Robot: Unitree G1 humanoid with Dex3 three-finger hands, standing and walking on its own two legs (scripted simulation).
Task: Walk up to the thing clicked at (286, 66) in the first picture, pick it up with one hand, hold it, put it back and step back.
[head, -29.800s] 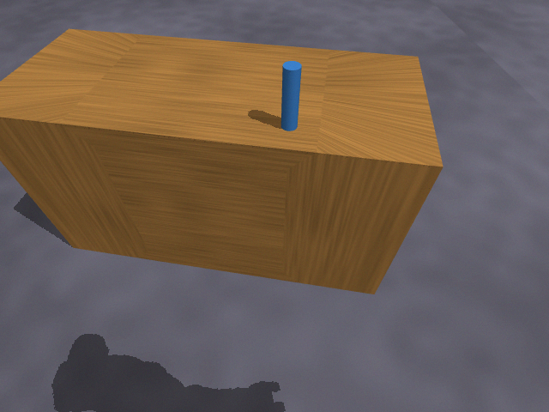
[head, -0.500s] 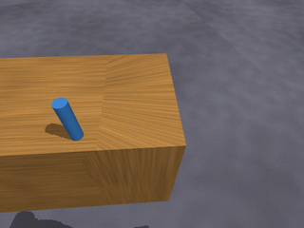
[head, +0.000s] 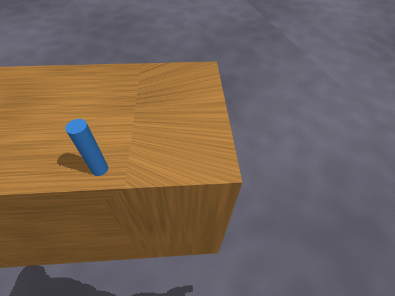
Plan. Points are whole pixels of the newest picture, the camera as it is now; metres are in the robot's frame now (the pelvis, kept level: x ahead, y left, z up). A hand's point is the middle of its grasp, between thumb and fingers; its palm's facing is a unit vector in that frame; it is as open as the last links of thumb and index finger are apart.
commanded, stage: step back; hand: left
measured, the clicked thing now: (89, 150) +0.43 +0.27 +0.00
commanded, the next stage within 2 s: none
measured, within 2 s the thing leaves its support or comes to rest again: neither
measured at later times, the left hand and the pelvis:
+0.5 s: hand out of the picture +0.01 +0.22 -0.15, palm faces +0.02 -0.90 -0.43, open 7.4 cm; pelvis -0.09 -0.05 -0.01, yaw +2 degrees
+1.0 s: hand out of the picture -0.16 +0.27 -0.17, palm faces +0.04 -0.92 -0.40, open 7.4 cm; pelvis -0.23 -0.01 -0.01, yaw +1 degrees
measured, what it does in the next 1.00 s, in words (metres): walks backwards: left foot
